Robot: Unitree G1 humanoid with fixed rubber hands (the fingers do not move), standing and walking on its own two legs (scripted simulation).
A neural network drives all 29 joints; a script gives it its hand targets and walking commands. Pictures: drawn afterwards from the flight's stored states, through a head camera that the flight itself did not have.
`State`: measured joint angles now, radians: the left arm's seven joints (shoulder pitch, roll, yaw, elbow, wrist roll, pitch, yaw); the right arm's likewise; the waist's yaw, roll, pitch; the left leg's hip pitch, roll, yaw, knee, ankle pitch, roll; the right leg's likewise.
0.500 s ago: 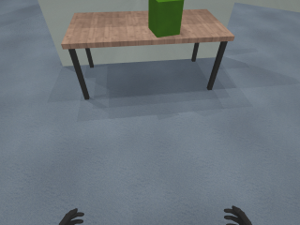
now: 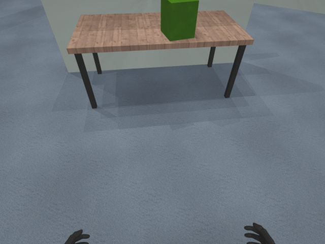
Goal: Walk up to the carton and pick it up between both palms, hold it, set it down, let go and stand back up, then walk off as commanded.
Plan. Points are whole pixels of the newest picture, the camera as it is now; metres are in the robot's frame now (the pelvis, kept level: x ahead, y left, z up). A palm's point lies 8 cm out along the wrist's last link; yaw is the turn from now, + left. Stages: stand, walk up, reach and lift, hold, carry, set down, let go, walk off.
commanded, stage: stand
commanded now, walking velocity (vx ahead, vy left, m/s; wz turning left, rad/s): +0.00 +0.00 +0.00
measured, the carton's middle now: (178, 16) +1.64 -0.08 -0.04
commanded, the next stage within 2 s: none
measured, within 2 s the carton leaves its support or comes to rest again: neither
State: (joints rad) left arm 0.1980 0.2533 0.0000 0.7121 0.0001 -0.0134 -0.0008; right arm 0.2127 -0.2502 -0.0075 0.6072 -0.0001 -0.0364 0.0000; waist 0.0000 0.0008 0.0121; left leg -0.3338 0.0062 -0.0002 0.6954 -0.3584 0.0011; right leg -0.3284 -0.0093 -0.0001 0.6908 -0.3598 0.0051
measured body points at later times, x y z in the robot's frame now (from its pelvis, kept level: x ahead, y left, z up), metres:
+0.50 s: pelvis -0.01 -0.01 +0.00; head -0.01 -0.02 +0.45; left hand +0.12 +0.24 -0.10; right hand +0.14 -0.26 -0.09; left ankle +0.01 +0.12 -0.72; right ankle +0.00 -0.12 -0.72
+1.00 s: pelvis -0.02 -0.02 +0.00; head -0.02 -0.04 +0.45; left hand +0.10 +0.24 -0.10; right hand +0.12 -0.27 -0.10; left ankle +0.01 +0.12 -0.72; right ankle +0.00 -0.12 -0.72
